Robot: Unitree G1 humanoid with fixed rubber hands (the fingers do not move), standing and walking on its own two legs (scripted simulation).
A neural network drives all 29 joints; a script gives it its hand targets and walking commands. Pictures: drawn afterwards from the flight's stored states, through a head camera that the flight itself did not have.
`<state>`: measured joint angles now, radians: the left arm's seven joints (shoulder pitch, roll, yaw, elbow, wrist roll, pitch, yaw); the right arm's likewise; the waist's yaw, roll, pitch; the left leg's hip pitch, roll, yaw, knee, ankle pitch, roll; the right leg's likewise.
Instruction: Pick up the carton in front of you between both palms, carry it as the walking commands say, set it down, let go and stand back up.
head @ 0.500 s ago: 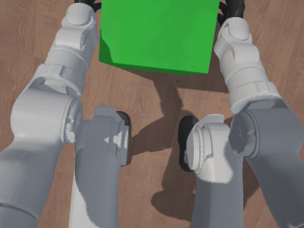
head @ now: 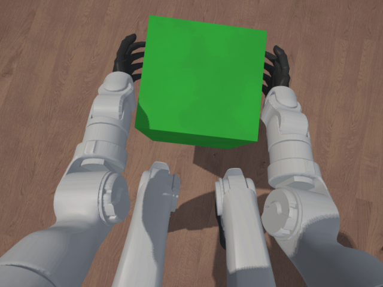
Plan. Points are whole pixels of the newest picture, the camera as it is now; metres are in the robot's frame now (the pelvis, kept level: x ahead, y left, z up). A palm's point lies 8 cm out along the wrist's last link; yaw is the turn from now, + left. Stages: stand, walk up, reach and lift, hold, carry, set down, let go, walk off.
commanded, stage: reach and lift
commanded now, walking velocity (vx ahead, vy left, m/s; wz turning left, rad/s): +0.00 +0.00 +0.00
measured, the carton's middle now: (197, 97) +0.48 +0.02 -0.14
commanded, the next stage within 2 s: none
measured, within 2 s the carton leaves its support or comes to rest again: neither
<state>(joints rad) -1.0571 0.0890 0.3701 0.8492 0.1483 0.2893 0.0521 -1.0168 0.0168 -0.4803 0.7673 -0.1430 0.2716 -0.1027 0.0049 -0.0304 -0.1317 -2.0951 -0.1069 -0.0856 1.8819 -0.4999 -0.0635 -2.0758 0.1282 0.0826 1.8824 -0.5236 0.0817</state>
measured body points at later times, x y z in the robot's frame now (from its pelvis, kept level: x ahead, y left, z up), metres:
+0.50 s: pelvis +0.04 +0.00 +0.13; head +0.22 +0.01 +0.54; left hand +0.47 +0.17 +0.07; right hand +0.47 -0.14 +0.08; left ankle +0.12 +0.13 -0.42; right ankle +0.12 -0.13 -0.42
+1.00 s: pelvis +0.10 +0.00 +0.27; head +0.16 +0.01 +0.72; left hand +0.43 +0.16 +0.23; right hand +0.43 -0.14 +0.24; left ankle +0.12 +0.13 -0.42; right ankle +0.12 -0.13 -0.42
